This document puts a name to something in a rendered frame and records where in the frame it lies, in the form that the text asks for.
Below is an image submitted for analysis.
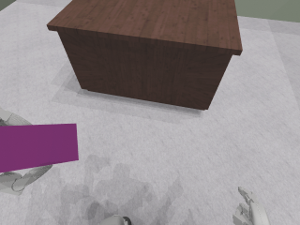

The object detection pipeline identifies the left robot hand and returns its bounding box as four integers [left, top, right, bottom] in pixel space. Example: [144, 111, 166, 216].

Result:
[0, 106, 53, 196]

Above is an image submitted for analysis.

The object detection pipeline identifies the right robot hand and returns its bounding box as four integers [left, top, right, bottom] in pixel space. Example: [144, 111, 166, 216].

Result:
[232, 186, 271, 225]

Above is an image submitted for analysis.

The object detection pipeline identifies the robot left thigh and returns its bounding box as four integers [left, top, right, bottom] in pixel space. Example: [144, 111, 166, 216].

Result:
[99, 216, 128, 225]

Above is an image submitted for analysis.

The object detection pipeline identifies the sponge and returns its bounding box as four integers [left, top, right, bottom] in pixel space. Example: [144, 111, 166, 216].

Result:
[0, 123, 79, 173]

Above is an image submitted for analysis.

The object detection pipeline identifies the table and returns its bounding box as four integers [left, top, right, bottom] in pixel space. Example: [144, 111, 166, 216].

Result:
[46, 0, 243, 111]

